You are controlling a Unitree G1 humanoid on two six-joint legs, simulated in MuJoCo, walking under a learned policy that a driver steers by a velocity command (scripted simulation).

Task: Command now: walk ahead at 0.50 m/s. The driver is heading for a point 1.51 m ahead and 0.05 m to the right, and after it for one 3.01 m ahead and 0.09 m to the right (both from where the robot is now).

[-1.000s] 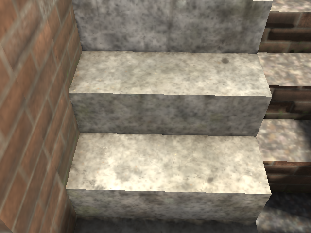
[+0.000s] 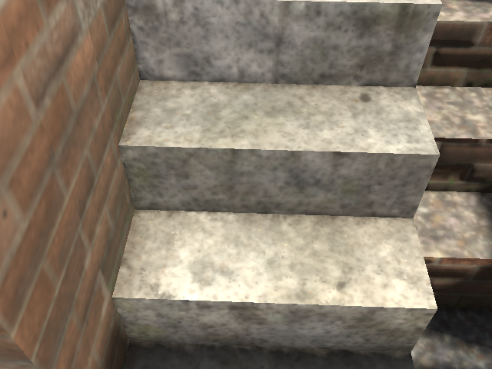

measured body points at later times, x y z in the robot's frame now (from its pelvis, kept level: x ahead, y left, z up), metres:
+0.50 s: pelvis +0.00 +0.00 +0.00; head +0.00 +0.00 +0.45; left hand +0.16 +0.25 -0.12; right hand +0.16 -0.22 -0.12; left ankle -0.02 +0.08 -0.75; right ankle -0.02 -0.15 -0.75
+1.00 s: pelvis +0.00 +0.00 +0.00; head +0.00 +0.00 +0.45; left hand +0.16 +0.25 -0.12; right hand +0.16 -0.22 -0.12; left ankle -0.02 +0.08 -0.75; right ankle -0.02 -0.15 -0.75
